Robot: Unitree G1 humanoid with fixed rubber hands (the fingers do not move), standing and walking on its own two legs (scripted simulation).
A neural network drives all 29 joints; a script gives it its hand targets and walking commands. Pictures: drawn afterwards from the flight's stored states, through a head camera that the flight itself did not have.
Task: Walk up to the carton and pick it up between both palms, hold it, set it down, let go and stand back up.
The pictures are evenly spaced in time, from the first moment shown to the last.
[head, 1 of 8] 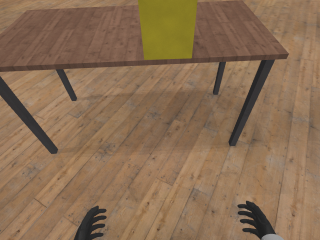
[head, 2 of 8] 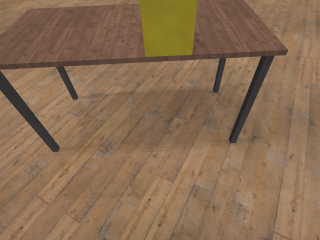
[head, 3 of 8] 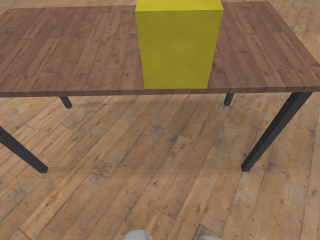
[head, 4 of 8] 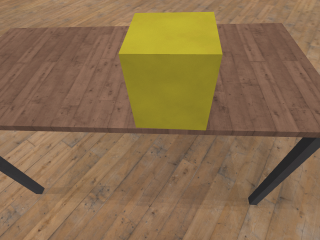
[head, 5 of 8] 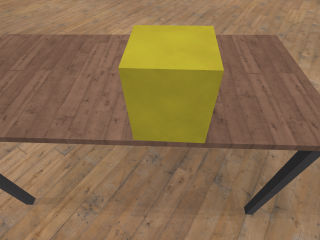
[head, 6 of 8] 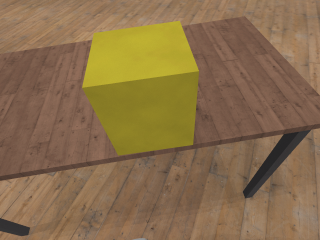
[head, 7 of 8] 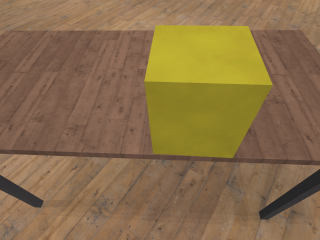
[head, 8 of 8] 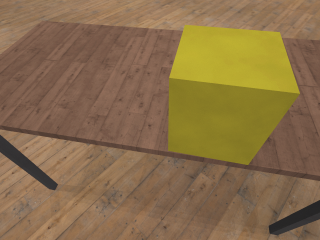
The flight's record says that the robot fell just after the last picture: no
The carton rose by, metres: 0.00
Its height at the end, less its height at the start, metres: +0.00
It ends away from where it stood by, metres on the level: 0.00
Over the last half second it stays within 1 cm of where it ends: yes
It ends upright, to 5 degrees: yes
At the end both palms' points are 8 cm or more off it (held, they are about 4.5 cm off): yes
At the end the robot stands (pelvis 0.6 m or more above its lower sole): yes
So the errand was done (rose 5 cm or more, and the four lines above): no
